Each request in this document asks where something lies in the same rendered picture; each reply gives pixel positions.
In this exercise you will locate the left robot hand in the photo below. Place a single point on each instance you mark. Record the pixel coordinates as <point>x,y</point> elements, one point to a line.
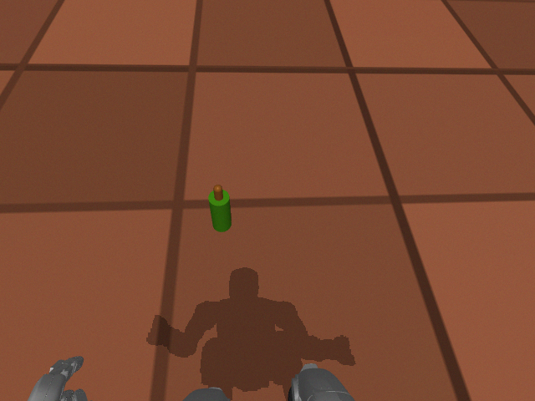
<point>50,387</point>

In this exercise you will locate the bottle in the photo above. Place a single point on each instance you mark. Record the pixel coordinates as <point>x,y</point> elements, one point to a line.
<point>219,202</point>

